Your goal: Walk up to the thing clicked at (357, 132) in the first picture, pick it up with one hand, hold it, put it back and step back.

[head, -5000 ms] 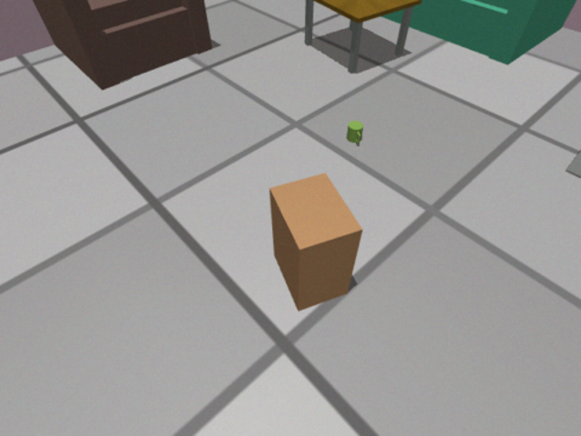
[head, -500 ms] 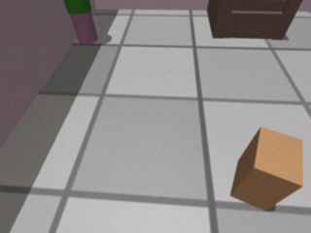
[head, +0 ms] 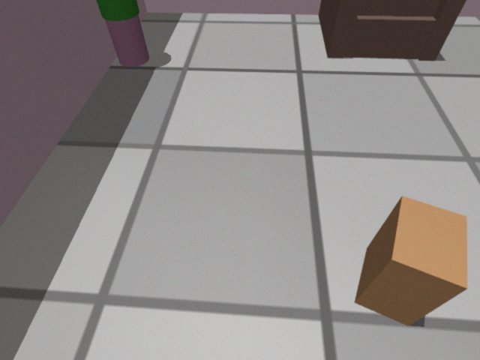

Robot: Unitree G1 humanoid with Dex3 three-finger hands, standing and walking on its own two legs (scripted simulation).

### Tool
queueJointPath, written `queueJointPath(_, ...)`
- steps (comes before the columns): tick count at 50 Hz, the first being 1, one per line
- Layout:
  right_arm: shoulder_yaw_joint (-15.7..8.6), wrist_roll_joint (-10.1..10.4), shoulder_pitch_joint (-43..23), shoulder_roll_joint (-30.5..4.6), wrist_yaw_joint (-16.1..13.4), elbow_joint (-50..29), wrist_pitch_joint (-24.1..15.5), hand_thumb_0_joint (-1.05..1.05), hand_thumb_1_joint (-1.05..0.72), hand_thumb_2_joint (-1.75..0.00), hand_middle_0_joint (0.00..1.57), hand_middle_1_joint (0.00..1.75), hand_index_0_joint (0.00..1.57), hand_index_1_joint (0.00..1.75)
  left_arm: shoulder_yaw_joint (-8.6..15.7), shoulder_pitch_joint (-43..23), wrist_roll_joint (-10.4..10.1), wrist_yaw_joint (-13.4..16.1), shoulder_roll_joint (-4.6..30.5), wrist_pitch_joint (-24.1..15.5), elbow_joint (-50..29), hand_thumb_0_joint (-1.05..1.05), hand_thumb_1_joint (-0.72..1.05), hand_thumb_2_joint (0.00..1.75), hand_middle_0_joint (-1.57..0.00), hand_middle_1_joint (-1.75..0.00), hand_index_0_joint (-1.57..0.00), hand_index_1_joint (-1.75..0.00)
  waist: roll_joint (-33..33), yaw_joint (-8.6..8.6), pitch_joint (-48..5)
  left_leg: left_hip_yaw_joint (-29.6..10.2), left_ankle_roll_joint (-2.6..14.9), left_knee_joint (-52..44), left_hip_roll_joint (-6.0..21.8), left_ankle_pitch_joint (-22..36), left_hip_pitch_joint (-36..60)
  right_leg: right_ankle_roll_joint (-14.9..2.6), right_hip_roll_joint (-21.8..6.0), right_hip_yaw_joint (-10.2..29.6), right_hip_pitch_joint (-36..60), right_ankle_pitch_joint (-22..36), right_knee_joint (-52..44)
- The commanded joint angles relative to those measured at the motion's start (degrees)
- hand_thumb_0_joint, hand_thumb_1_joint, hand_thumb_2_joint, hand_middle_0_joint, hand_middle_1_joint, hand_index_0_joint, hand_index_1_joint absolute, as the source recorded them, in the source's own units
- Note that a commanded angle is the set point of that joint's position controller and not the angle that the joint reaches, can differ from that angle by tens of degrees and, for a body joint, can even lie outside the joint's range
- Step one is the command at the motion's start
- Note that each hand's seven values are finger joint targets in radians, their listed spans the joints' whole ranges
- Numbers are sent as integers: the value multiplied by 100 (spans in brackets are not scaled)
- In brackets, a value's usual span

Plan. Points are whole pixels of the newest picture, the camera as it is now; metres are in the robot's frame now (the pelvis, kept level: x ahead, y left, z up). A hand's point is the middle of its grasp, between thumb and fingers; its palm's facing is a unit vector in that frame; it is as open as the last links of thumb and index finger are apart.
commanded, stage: stand
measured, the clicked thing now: out of the picture +0.96 -1.40 -0.74
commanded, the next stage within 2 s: walk up in 0.82 s
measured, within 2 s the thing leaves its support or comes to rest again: neither
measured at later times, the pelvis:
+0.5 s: pelvis +0.01 +0.00 +0.00, yaw +0 degrees
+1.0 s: pelvis +0.03 +0.02 -0.01, yaw +1 degrees
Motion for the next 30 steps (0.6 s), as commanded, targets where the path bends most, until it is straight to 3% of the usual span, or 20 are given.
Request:
queueJointPath(1,-225,-4,-230,-1171,-66,-343,-104,0,-90,-90,20,30,20,30,228,-202,-25,87,1270,-117,-308,0,90,90,-20,-30,-20,-30,-38,-8,-482,-345,278,-158,551,1047,1,-92,-719,541,92,900,-343)
queueJointPath(6,-224,-20,-182,-1197,-74,-350,-102,0,-90,-90,20,30,20,30,235,-238,-26,95,1283,-122,-323,0,90,90,-20,-30,-20,-30,41,-32,-461,-331,285,-168,540,904,-43,-86,-735,591,67,834,-361)
queueJointPath(9,-219,-13,-183,-1168,-75,-363,-109,0,-90,-90,20,30,20,30,236,-206,-22,93,1301,-125,-328,0,90,90,-20,-30,-20,-30,-27,-25,-514,-346,275,-158,568,1172,24,-92,-721,541,100,1076,-293)
queueJointPath(15,-228,-17,-157,-1178,-80,-347,-106,0,-90,-90,20,30,20,30,230,-233,-31,106,1290,-121,-329,0,90,90,-20,-30,-20,-30,-39,-34,-522,-323,281,-157,561,1137,17,-92,-734,578,136,1112,-304)
queueJointPath(18,-231,-17,-137,-1197,-78,-342,-98,0,-90,-90,20,30,20,30,228,-196,-33,102,1268,-123,-314,0,90,90,-20,-30,-20,-30,-32,-28,-455,-312,286,-196,539,931,-29,-72,-722,577,93,902,-344)
queueJointPath(24,-247,-18,-147,-1196,-80,-361,-102,0,-90,-90,20,30,20,30,223,-205,-22,111,1270,-127,-337,0,90,90,-20,-30,-20,-30,-58,-31,-539,-310,276,-130,563,1233,67,-92,-737,554,146,1229,-315)
queueJointPath(30,-231,-9,-166,-1173,-77,-369,-101,0,-90,-90,20,30,20,30,234,-176,-31,110,1281,-124,-315,0,90,90,-20,-30,-20,-30,-32,-17,-495,-310,277,-176,548,1129,62,-86,-720,538,138,1085,-323)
